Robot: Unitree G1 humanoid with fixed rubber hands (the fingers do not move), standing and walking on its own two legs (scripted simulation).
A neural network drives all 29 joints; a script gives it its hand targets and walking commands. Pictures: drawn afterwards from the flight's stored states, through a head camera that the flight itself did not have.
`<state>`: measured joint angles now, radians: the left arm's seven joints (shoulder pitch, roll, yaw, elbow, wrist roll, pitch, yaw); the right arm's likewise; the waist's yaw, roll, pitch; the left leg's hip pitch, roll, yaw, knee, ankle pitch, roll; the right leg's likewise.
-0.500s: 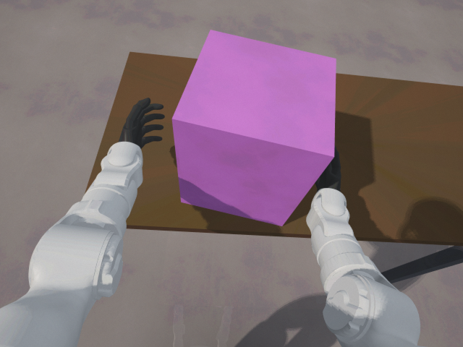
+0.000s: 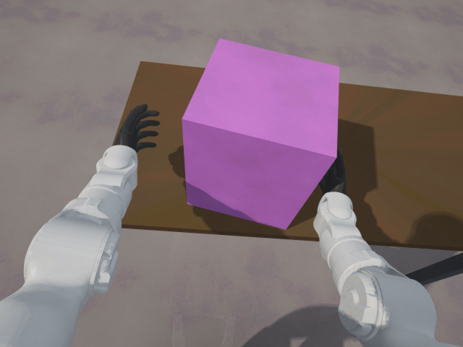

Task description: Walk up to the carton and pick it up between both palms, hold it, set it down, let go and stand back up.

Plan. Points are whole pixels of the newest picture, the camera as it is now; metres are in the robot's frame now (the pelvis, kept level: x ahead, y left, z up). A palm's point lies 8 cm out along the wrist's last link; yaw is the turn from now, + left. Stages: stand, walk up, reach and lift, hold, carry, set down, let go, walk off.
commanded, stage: set down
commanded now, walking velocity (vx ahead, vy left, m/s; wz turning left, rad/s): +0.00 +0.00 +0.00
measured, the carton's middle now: (255, 142) +0.49 -0.07 +0.05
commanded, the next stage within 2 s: none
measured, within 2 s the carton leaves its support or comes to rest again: neither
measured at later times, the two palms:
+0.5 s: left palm (118, 180) +0.40 +0.17 +0.05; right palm (348, 218) +0.33 -0.21 +0.04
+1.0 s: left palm (91, 233) +0.33 +0.20 +0.02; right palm (365, 247) +0.28 -0.22 +0.04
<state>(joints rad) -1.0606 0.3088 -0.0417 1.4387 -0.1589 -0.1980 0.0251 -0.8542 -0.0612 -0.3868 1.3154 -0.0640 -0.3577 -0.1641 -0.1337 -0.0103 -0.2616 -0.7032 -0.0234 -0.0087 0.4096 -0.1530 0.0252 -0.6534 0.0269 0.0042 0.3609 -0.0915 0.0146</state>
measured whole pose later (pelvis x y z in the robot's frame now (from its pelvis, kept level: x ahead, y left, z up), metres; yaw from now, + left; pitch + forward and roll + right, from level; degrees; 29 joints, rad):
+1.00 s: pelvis -0.07 +0.00 +0.00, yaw +0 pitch +16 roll -1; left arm -0.60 0.41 -0.17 1.10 -0.35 -0.16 -0.08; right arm -0.54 -0.06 -0.15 0.80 0.15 -0.02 -0.24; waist -0.13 0.01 -0.22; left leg -0.63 -0.02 -0.01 0.47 -0.12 0.01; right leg -0.57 0.03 0.00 0.43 -0.13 0.01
